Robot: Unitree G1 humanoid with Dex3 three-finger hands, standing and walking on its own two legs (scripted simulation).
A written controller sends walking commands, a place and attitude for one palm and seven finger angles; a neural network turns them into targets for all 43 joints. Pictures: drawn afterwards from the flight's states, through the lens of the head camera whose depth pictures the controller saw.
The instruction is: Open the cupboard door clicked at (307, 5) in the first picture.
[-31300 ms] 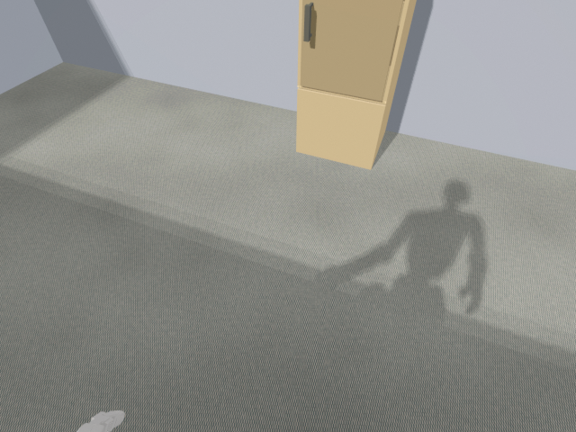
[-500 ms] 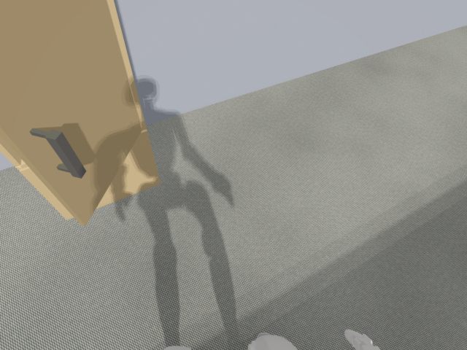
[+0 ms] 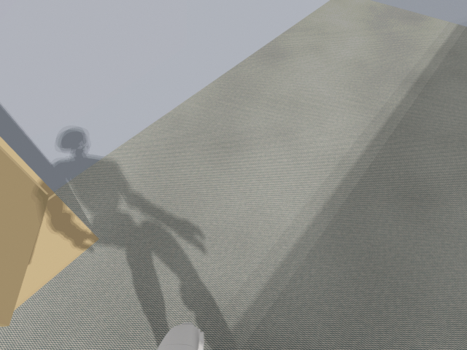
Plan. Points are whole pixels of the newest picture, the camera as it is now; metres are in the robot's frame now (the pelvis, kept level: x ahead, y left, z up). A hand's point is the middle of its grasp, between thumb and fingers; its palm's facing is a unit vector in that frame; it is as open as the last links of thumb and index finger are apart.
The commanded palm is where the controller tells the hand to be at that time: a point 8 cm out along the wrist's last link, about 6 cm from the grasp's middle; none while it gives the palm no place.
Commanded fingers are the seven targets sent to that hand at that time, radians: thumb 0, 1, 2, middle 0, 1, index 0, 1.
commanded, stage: walk to a spot facing it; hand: left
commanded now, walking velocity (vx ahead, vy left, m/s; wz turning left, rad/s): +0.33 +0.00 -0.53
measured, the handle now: out of the picture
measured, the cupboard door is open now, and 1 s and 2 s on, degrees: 48 48 48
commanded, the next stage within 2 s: turn to face it in 1.30 s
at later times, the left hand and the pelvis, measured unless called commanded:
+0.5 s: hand (153, 256) +0.32 +0.21 -0.17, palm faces -0.27 -0.95 -0.18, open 7.4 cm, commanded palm none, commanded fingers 0.00 0.90 0.90 -0.20 -0.30 -0.20 -0.30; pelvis +0.19 +0.04 +0.00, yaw -17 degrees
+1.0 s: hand (227, 192) +0.50 +0.05 -0.16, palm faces -0.39 -0.89 -0.25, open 7.1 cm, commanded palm none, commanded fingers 0.00 0.90 0.90 -0.20 -0.30 -0.20 -0.30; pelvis +0.37 -0.11 +0.00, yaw -27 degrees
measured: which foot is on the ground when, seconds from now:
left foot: up 0.00-0.20, down 0.22-0.72, up 0.74-1.00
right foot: down 0.00-0.22, up 0.24-0.70, down 0.72-1.00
